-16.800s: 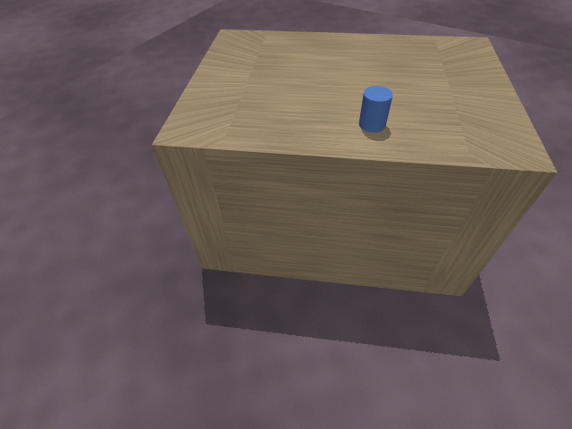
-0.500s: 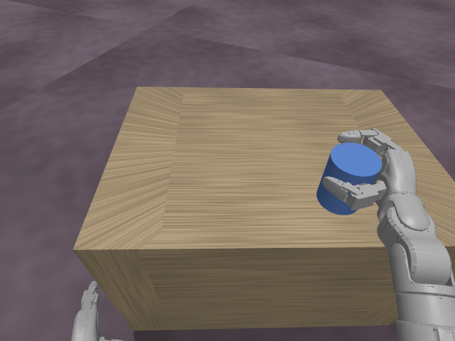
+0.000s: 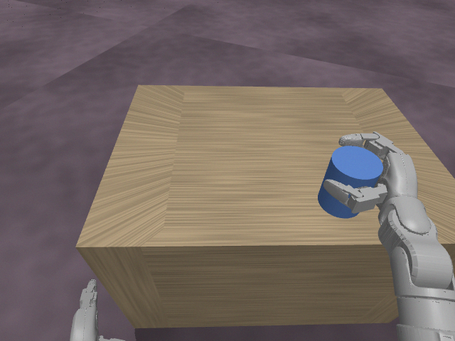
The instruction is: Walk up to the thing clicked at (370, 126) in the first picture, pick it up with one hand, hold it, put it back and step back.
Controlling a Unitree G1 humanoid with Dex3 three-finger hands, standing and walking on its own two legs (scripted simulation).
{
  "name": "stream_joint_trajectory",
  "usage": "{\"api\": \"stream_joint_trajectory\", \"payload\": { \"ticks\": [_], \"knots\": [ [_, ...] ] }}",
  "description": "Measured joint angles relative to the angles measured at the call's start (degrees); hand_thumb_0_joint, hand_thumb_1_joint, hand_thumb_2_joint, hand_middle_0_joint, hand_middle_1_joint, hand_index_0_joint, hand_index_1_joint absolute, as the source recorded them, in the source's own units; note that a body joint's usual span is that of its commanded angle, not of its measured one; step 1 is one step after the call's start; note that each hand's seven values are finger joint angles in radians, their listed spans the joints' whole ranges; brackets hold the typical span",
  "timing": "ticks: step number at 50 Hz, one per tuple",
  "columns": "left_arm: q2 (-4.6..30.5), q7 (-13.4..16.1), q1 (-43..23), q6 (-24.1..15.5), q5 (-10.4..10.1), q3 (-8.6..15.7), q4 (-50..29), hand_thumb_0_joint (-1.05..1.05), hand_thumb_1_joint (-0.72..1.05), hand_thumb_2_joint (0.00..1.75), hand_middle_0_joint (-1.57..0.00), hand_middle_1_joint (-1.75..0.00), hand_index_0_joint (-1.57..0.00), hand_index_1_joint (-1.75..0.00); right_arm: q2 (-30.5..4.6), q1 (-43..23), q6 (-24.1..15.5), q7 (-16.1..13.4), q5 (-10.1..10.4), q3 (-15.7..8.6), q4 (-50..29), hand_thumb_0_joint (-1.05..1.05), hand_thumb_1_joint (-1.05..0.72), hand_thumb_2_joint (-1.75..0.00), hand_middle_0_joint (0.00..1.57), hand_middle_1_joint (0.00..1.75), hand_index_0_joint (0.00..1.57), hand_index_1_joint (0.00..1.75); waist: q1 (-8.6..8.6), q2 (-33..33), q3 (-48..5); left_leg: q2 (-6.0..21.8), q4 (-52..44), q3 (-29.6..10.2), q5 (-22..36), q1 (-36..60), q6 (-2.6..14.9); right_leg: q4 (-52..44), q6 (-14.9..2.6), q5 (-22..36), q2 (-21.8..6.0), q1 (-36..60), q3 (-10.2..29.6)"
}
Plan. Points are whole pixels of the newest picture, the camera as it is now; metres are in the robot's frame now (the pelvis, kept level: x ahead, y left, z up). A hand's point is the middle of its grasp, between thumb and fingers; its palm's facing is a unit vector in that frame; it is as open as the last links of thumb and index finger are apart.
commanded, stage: hold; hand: right
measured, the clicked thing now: (347, 182) +0.33 -0.17 +0.14
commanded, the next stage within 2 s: crouch in 1.04 s
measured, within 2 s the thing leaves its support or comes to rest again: neither
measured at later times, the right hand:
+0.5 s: hand (351, 171) +0.33 -0.17 +0.16, palm faces +0.18 +0.98 -0.03, open 10.4 cm
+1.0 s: hand (353, 171) +0.33 -0.17 +0.16, palm faces +0.18 +0.98 -0.04, open 10.4 cm
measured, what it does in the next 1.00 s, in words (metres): stands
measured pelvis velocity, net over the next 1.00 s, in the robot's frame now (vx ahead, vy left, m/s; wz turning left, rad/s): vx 0.00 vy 0.00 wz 0.00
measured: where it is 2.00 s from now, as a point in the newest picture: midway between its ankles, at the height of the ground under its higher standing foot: outside the picture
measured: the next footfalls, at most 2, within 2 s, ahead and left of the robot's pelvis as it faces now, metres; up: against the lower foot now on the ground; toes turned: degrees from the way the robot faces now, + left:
none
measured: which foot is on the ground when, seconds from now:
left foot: down 0.00-1.00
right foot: down 0.00-1.00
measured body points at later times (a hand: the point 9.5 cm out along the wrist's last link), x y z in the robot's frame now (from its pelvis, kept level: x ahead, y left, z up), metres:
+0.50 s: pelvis +0.00 +0.00 +0.00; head -0.02 +0.02 +0.45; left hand +0.16 +0.26 -0.08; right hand +0.32 -0.22 +0.17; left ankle -0.01 +0.12 -0.74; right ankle +0.03 -0.14 -0.74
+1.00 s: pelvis +0.00 +0.00 +0.00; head -0.02 +0.02 +0.45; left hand +0.17 +0.26 -0.07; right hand +0.32 -0.23 +0.17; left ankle -0.01 +0.12 -0.74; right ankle +0.03 -0.14 -0.74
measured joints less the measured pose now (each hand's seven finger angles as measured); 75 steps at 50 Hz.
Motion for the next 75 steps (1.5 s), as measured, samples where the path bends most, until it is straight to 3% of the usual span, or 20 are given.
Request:
{"api": "stream_joint_trajectory", "payload": {
  "ticks": [21,41,59,67,75],
  "knots": [
    [0.06,0.03,-0.15,-1.03,0.12,-0.20,0.87,-0.01,-0.53,0.05,-0.05,-0.06,-0.05,-0.06,-0.38,-2.11,-0.27,0.46,0.23,-0.44,2.12,0.01,0.45,-1.12,0.67,1.01,0.70,1.01,0.24,-0.22,-0.09,0.05,0.14,-0.10,0.38,-0.61,-0.10,0.15,-0.13,0.34,0.05,-0.58,-0.07],
    [-0.36,-0.15,0.09,-1.01,0.33,-0.05,0.34,-0.01,-0.53,0.05,-0.05,-0.06,-0.05,-0.06,-0.11,0.59,-0.66,0.09,-0.05,-0.22,0.18,0.01,0.45,-1.12,0.67,1.01,0.70,1.01,0.24,-0.12,-0.27,0.06,-0.09,-0.18,0.13,-0.09,-0.23,0.38,-0.23,-0.21,0.06,-0.25,-0.16],
    [-0.07,-0.71,0.13,-1.10,0.15,0.25,-0.13,-0.01,-0.53,0.05,-0.05,-0.06,-0.05,-0.06,-0.64,-2.71,0.46,0.37,-0.01,-0.53,2.18,0.01,0.45,-1.12,0.67,1.01,0.70,1.01,0.42,-0.19,-0.29,0.14,0.03,-0.29,0.50,-0.25,-0.38,0.60,-0.39,0.07,0.13,-0.42,-0.25],
    [-0.66,-0.92,-0.57,-1.18,0.28,-1.22,0.21,-0.01,-0.52,0.05,-0.05,-0.05,-0.05,-0.05,-0.91,-5.99,-1.50,0.66,-0.61,-1.37,8.99,0.01,0.45,-1.12,0.67,1.01,0.71,1.02,0.67,0.19,-0.03,0.07,0.62,-0.20,0.70,-1.59,-0.37,1.16,-0.42,0.32,0.06,-1.78,-0.12],
    [-0.65,-1.43,0.26,-2.86,0.58,-1.44,-3.24,-0.01,-0.52,0.04,-0.05,-0.05,-0.05,-0.05,-2.78,-10.75,-8.50,1.30,-1.75,-3.23,23.54,0.01,0.44,-1.12,0.66,1.01,0.70,1.02,2.15,1.68,0.10,-0.08,2.06,-0.63,0.77,-4.88,-0.30,2.18,-0.39,0.44,-0.14,-4.69,-0.48]
  ]
}}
